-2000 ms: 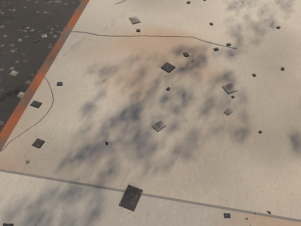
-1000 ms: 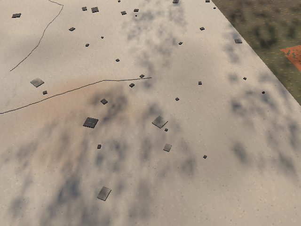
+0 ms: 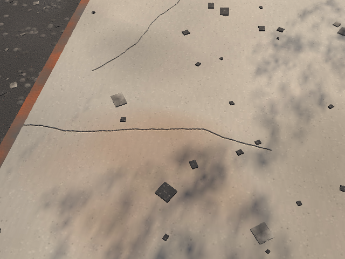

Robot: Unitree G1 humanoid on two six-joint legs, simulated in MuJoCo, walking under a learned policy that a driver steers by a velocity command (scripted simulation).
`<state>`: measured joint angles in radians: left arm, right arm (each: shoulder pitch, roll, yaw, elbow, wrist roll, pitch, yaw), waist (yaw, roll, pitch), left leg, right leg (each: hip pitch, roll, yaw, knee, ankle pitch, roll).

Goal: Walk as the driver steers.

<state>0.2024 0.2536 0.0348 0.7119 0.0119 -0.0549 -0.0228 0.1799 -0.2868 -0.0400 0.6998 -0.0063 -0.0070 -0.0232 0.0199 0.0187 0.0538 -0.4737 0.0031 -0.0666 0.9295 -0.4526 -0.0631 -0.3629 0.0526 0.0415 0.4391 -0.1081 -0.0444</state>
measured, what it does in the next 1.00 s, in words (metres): walks ahead, turning right: left foot, then right foot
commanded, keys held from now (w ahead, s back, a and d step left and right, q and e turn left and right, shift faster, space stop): e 0.40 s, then w+e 0.20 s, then w+q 0.24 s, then q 0.16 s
